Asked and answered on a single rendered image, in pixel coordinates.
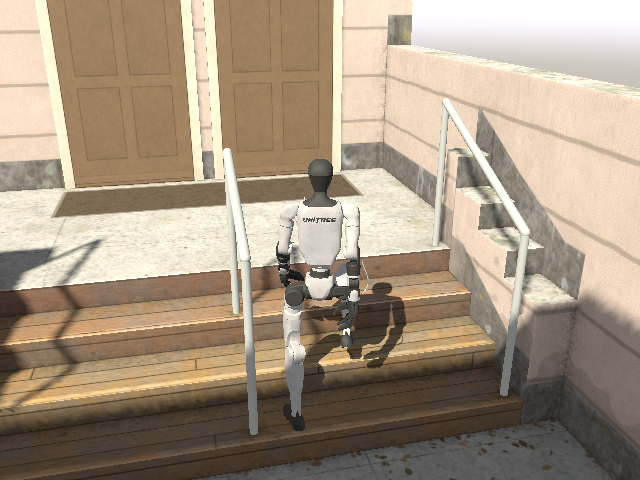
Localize robot right forearm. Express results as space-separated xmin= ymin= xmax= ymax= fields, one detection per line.
xmin=346 ymin=246 xmax=361 ymax=302

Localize robot torso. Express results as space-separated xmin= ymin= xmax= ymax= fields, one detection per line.
xmin=297 ymin=197 xmax=344 ymax=301

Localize right robot shin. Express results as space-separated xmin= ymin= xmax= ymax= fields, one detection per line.
xmin=341 ymin=299 xmax=351 ymax=336

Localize left robot hand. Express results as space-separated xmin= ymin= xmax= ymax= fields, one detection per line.
xmin=279 ymin=269 xmax=304 ymax=287

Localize right robot hand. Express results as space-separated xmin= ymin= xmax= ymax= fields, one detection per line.
xmin=333 ymin=300 xmax=359 ymax=331

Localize right robot upper arm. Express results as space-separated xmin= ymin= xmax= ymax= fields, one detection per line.
xmin=341 ymin=202 xmax=360 ymax=260

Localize robot left forearm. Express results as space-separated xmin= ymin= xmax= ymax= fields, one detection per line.
xmin=276 ymin=241 xmax=290 ymax=275

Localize left robot upper arm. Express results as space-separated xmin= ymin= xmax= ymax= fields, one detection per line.
xmin=278 ymin=201 xmax=300 ymax=255

